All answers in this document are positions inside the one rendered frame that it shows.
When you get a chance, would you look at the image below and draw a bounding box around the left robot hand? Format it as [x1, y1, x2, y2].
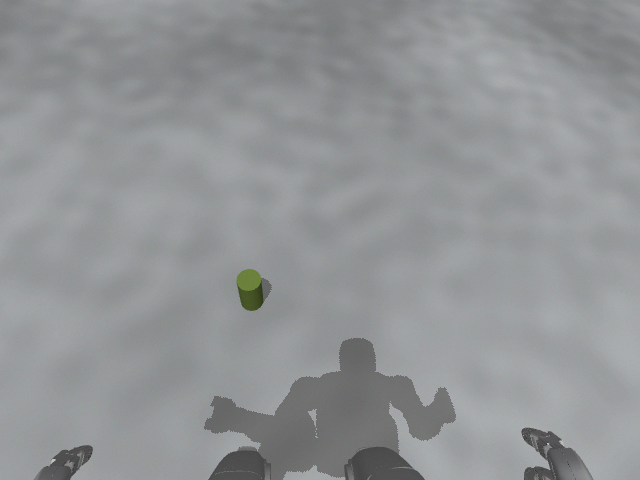
[34, 445, 93, 480]

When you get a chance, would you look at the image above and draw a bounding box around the right robot hand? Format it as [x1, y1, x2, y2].
[521, 428, 594, 480]

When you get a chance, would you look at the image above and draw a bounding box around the can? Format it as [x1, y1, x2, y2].
[236, 269, 263, 311]

